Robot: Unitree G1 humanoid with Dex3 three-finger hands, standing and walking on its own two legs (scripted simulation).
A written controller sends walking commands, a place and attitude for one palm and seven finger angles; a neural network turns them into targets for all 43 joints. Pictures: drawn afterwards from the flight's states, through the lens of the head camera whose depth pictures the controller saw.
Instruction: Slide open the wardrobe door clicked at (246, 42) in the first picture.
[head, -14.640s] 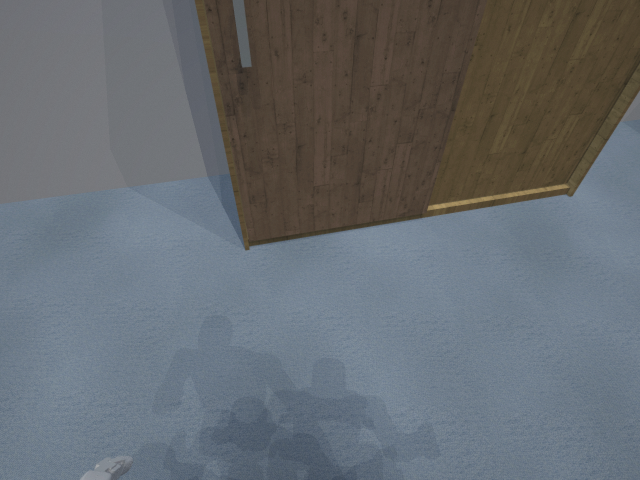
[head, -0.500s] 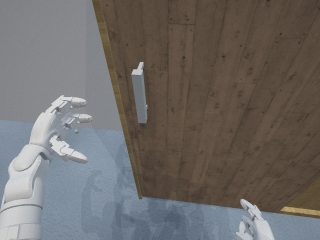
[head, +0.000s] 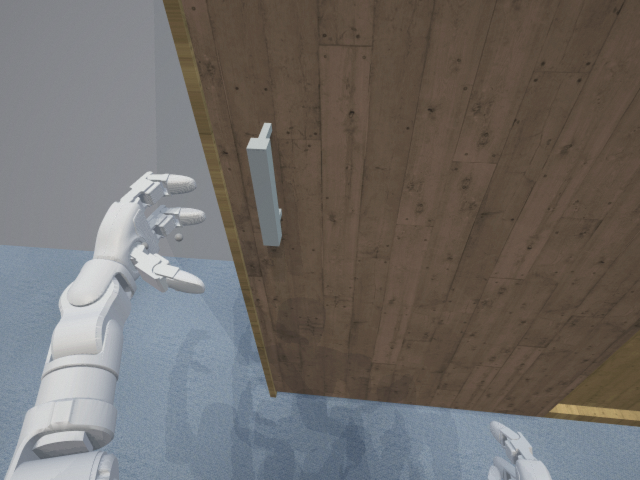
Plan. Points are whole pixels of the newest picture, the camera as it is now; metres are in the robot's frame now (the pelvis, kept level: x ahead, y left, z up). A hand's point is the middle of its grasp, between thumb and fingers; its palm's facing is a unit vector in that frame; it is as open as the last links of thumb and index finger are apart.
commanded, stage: move the hooked fingers beside the handle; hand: left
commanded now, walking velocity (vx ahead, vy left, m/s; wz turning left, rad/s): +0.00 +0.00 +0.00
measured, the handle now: (269, 187) +0.49 +0.11 +0.12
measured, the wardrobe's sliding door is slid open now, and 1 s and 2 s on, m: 0.00 0.00 0.00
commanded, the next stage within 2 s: none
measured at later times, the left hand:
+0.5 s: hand (212, 205) +0.43 +0.17 +0.14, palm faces -0.03 -1.00 +0.00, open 14.0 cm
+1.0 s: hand (213, 204) +0.43 +0.18 +0.13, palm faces -0.04 -1.00 -0.02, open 14.0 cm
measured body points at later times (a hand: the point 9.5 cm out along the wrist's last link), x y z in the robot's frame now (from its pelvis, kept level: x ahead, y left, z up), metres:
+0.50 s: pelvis +0.01 -0.01 +0.00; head +0.03 -0.02 +0.44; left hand +0.42 +0.23 +0.14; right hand +0.10 -0.27 -0.11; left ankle +0.04 +0.11 -0.73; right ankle -0.02 -0.10 -0.73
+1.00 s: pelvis +0.01 +0.00 -0.01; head +0.04 +0.00 +0.44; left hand +0.43 +0.23 +0.13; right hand +0.10 -0.26 -0.12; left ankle +0.04 +0.11 -0.73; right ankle -0.02 -0.10 -0.73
